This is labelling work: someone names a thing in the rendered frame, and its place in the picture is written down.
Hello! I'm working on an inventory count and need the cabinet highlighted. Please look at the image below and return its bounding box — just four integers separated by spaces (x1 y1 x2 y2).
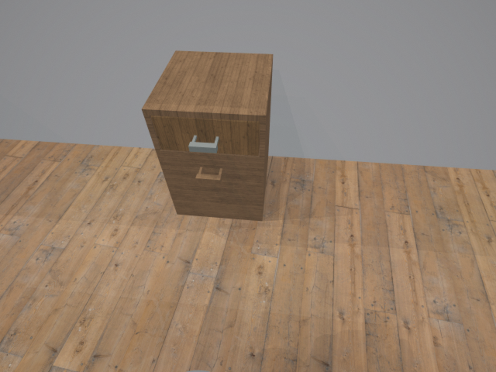
142 50 273 221

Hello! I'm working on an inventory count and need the handle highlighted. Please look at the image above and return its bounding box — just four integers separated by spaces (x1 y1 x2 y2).
188 135 219 153
195 174 222 184

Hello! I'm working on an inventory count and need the drawer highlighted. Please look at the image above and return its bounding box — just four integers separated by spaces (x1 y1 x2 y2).
151 115 260 156

